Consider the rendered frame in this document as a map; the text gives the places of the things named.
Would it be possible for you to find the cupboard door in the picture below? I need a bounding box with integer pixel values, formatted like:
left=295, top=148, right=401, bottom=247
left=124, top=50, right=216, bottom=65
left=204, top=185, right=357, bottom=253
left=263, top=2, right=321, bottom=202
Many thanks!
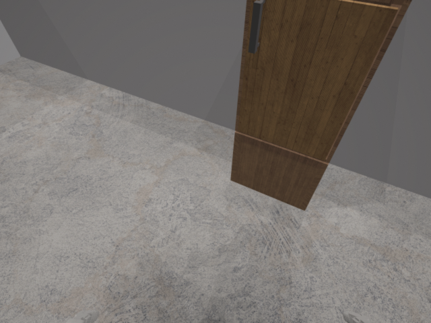
left=238, top=0, right=398, bottom=161

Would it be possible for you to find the handle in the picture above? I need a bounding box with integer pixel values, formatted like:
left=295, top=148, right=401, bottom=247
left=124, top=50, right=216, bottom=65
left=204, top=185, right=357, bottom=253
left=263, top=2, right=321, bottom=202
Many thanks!
left=248, top=0, right=265, bottom=54

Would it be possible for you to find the robot left hand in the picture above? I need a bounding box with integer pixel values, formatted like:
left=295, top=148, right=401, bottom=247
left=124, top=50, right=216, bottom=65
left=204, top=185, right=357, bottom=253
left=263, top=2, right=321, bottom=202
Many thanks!
left=66, top=310, right=99, bottom=323

